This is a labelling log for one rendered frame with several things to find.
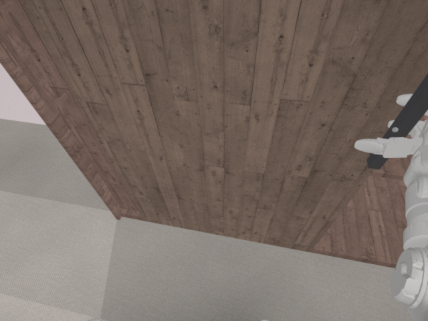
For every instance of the robot right forearm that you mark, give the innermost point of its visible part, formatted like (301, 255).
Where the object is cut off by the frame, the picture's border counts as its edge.
(416, 200)

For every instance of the robot right hand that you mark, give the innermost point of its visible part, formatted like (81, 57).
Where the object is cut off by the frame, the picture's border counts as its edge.
(397, 147)

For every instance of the right robot upper arm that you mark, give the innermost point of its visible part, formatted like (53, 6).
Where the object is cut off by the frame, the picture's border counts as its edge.
(409, 282)

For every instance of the handle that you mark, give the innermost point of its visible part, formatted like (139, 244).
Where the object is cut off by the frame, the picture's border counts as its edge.
(413, 111)
(27, 64)

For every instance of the wardrobe door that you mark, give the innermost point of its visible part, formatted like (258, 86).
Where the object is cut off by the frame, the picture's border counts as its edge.
(71, 113)
(238, 117)

